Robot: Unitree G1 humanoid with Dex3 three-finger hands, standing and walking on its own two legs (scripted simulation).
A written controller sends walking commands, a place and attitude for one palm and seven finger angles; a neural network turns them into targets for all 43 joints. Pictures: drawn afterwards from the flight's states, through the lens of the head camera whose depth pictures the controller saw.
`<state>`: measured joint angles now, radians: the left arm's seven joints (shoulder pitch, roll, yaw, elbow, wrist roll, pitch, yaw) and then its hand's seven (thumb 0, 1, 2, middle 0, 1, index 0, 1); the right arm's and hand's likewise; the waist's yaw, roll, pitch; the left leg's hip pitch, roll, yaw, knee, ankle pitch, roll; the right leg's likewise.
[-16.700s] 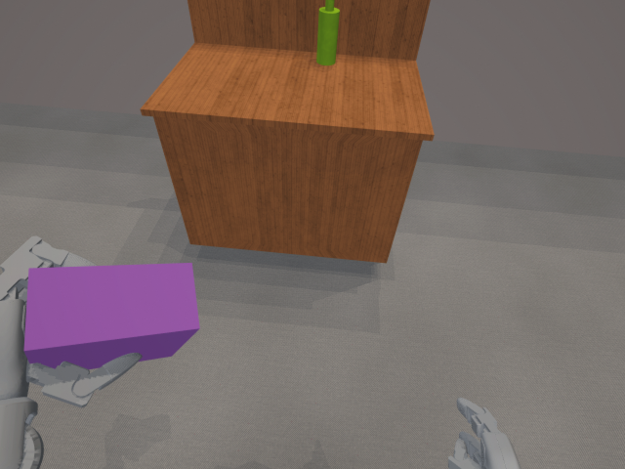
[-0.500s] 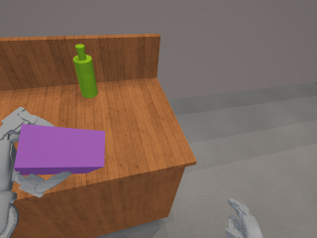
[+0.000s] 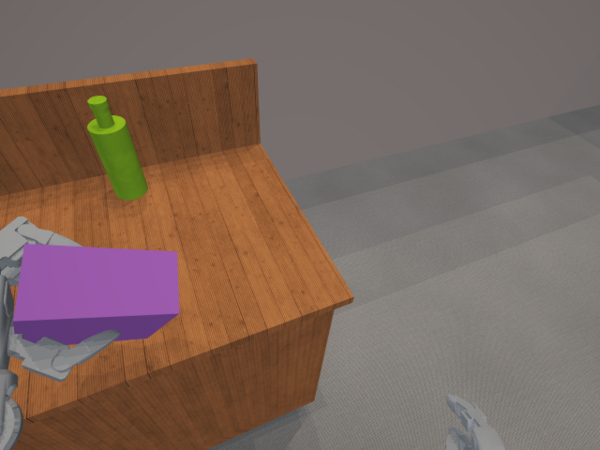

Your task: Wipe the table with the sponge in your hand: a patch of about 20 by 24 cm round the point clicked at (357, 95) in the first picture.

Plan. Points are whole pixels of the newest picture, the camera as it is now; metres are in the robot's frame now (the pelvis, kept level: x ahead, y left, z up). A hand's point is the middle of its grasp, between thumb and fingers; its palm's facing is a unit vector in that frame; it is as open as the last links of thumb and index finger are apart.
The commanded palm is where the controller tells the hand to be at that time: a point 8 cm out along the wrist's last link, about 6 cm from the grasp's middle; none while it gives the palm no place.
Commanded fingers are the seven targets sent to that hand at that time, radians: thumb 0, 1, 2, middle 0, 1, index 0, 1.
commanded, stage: come to a stop and stand still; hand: left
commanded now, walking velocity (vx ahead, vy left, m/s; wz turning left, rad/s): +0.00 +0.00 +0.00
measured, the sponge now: (120, 299) +0.24 +0.21 +0.14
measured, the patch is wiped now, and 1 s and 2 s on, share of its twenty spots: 0.00 0.00 0.00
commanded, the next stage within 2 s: look again from close up in 0.14 s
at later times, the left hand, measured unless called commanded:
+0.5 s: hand (68, 322) +0.20 +0.24 +0.15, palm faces +0.33 -0.88 -0.34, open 10.7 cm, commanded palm +0.14 +0.29 +0.18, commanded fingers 0.00 0.10 1.30 -1.20 -1.60 -1.20 -1.60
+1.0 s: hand (89, 289) +0.24 +0.24 +0.15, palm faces +0.33 -0.86 -0.39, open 10.7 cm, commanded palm +0.17 +0.27 +0.18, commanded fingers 0.00 0.10 1.30 -1.20 -1.60 -1.20 -1.60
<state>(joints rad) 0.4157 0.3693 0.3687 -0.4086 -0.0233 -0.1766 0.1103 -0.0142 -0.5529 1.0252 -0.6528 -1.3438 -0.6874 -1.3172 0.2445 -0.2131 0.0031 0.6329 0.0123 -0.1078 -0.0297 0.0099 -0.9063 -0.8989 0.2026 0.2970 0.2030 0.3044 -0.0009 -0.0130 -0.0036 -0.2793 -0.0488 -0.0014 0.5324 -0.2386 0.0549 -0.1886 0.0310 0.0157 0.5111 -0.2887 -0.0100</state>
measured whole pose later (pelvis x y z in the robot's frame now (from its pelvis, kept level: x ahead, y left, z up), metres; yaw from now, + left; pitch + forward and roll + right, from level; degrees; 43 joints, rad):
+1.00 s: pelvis +0.01 -0.01 +0.00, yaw +0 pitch +0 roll -2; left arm 0.40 0.39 0.34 -0.41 -0.02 -0.18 0.08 -0.02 -0.55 1.03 -0.66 -1.33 -0.69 -1.31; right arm 0.23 -0.14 0.04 0.58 0.00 -0.09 -0.01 0.01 -0.90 -0.90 0.20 0.30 0.20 0.30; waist 0.00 -0.03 0.00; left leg -0.29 -0.02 -0.01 0.54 -0.25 0.04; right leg -0.17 0.05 -0.01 0.45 -0.28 -0.02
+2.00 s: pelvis +0.05 -0.07 -0.02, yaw -2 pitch -4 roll +0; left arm 0.42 0.45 0.41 -0.57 -0.04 -0.19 0.07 -0.02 -0.55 1.03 -0.66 -1.33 -0.70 -1.30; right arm 0.14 -0.14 0.01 0.51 0.01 -0.02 0.03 0.01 -0.91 -0.90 0.20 0.30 0.20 0.30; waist -0.02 -0.01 0.13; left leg -0.39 0.04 0.02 0.63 -0.18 0.00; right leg -0.50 -0.01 0.00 1.09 -0.37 -0.05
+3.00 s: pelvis +0.09 -0.13 +0.00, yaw +1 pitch -2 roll +0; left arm 0.43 0.50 0.43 -0.55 -0.03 -0.18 0.12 -0.01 -0.56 1.03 -0.66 -1.32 -0.70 -1.29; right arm 0.18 -0.15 -0.01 0.54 0.02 -0.08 -0.02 0.01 -0.91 -0.90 0.20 0.30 0.20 0.30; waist -0.03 -0.01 0.06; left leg -0.23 0.06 0.07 0.52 -0.25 -0.01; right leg -0.40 0.00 -0.08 0.89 -0.40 -0.05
